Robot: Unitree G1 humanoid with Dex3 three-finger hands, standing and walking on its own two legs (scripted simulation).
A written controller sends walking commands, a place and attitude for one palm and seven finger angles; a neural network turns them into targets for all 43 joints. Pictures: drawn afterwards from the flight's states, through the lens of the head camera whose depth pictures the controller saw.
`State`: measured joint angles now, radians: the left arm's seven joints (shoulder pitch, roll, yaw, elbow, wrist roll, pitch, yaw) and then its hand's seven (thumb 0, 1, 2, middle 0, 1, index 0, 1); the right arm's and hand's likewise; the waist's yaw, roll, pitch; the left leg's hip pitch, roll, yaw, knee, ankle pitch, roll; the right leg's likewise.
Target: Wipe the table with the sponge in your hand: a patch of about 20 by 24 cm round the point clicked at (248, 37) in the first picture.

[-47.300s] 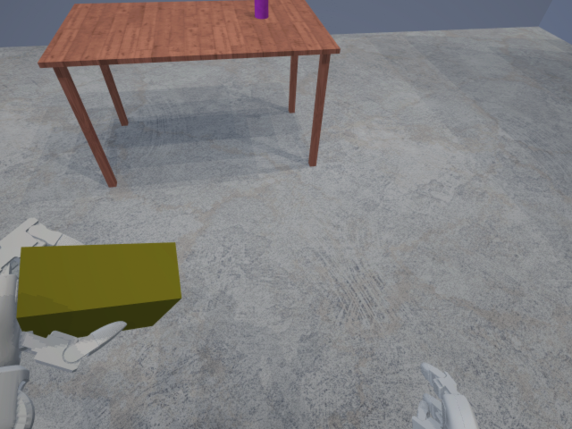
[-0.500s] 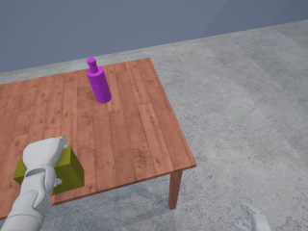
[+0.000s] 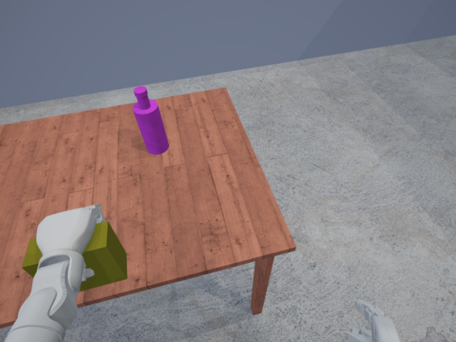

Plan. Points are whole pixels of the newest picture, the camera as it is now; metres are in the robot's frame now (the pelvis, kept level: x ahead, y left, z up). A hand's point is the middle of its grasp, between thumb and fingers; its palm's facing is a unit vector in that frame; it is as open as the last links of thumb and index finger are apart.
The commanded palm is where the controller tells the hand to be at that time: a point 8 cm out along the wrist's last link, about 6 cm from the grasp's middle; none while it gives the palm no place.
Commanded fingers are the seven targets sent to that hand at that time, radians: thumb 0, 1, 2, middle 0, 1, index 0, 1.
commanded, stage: wipe forward along the first lane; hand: left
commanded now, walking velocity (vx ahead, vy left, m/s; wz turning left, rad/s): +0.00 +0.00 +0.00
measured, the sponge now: (86, 265) +0.25 +0.33 -0.06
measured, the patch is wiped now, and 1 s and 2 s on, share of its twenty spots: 0.00 0.05 0.40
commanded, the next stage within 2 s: slide across to the middle lane in 1.56 s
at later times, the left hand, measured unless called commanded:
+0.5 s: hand (81, 219) +0.32 +0.34 +0.00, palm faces -0.15 +0.00 -0.99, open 10.1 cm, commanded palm +0.31 +0.33 +0.03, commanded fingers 0.00 0.10 1.30 -1.20 -1.60 -1.20 -1.60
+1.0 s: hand (80, 199) +0.37 +0.36 +0.00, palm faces -0.15 +0.01 -0.99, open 10.1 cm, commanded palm +0.36 +0.35 +0.03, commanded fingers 0.00 0.10 1.30 -1.20 -1.60 -1.20 -1.60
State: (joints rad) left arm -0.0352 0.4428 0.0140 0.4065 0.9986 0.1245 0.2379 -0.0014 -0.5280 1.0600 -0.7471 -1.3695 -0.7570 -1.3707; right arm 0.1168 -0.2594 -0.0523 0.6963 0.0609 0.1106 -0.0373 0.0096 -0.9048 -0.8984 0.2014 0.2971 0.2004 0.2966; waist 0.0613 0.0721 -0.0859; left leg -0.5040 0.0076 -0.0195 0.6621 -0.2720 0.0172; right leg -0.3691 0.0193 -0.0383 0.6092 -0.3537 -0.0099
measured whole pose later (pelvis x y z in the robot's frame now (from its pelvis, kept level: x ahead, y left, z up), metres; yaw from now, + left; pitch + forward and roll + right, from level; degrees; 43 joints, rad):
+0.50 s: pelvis -0.02 +0.00 -0.02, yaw +0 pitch +11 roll -3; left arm -0.39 0.55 0.05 0.77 1.03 0.04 0.20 0.00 -0.57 1.07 -0.79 -1.33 -0.80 -1.33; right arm 0.21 -0.28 -0.05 0.71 0.07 0.15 -0.05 0.01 -0.90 -0.90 0.20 0.30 0.20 0.30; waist 0.02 0.07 -0.11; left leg -0.69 0.02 -0.04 0.77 -0.27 0.01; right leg -0.56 0.03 -0.05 0.73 -0.37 -0.02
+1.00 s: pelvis -0.03 +0.01 -0.03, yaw -1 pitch +15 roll -4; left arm -0.62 0.66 0.08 1.02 1.07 0.00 0.21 0.01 -0.58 1.08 -0.79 -1.33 -0.79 -1.34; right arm 0.26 -0.28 -0.03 0.70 0.08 0.15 -0.04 0.01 -0.90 -0.90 0.20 0.30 0.20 0.30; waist -0.04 0.06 -0.13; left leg -0.83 0.03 -0.04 0.85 -0.29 0.02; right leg -0.68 0.05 -0.06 0.78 -0.37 -0.01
